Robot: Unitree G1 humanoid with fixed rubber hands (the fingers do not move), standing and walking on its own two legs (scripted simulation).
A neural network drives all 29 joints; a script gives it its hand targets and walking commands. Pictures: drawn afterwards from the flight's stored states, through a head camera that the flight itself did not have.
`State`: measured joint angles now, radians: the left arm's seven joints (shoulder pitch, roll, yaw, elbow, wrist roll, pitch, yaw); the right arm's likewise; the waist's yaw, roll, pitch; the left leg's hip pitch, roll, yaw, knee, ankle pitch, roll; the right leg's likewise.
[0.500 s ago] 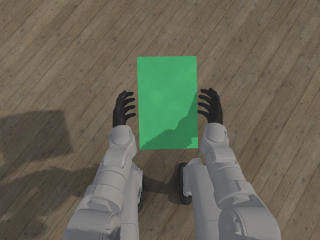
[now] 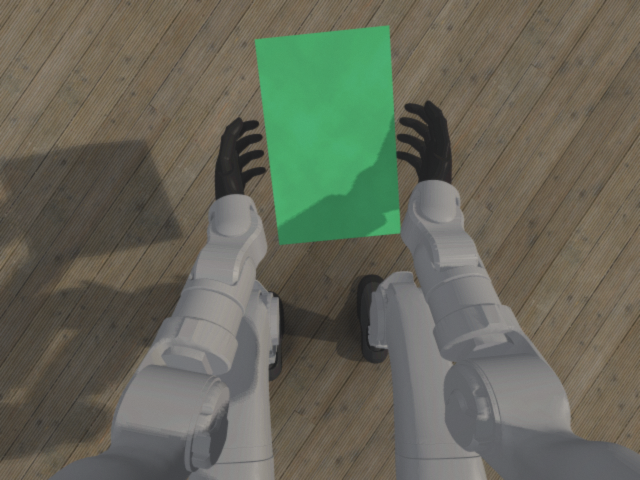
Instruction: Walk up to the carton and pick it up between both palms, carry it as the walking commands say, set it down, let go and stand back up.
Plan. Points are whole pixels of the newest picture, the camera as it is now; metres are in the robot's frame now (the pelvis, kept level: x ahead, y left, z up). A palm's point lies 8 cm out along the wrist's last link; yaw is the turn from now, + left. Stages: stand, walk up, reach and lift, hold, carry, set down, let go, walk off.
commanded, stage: set down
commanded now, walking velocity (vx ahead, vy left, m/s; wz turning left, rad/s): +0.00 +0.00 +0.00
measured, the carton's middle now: (329, 144) +0.48 -0.01 -0.22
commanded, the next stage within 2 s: none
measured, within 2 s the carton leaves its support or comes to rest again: neither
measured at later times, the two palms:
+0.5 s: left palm (243, 163) +0.46 +0.11 -0.23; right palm (411, 152) +0.47 -0.12 -0.21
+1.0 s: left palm (252, 159) +0.48 +0.11 -0.31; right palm (397, 151) +0.49 -0.12 -0.30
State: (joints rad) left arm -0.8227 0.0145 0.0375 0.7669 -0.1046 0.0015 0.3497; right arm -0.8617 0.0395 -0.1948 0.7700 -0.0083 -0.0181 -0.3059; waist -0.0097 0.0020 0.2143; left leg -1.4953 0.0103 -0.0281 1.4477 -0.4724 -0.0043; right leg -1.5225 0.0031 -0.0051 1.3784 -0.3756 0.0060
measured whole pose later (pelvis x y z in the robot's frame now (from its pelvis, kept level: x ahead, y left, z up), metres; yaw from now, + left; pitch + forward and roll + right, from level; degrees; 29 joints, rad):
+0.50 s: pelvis -0.01 +0.00 -0.07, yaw +0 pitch +31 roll -1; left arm -1.08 0.08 0.07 0.85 -0.11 0.07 0.35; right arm -1.12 0.00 -0.26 0.84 0.01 0.05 -0.31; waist -0.01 0.00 0.30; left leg -1.72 0.01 -0.03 1.73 -0.55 0.00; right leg -1.75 0.01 0.00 1.66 -0.45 0.01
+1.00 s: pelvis -0.04 +0.00 -0.15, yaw +0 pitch +25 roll -2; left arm -1.38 0.14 0.11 0.96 -0.08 0.20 0.33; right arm -1.39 -0.07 -0.38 0.90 -0.03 0.19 -0.26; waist -0.01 0.00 0.52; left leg -1.87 -0.01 -0.03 2.01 -0.58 0.00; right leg -1.90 0.01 0.01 1.93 -0.46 0.01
